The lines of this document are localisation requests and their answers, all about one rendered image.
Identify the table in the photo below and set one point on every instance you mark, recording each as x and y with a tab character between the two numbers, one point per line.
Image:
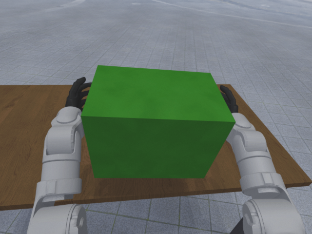
26	113

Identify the robot left upper arm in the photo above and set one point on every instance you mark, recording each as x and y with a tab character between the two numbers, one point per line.
61	219

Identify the carton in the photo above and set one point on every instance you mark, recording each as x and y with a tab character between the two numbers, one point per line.
152	123

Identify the robot left forearm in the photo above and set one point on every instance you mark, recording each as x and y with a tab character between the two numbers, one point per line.
61	160

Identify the right robot hand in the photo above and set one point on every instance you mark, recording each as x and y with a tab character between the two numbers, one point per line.
229	99

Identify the robot right upper arm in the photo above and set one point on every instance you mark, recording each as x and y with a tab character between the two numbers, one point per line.
270	216

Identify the left robot hand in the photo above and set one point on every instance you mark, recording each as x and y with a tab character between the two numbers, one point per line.
76	94

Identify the robot right forearm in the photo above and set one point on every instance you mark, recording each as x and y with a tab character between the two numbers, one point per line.
258	175

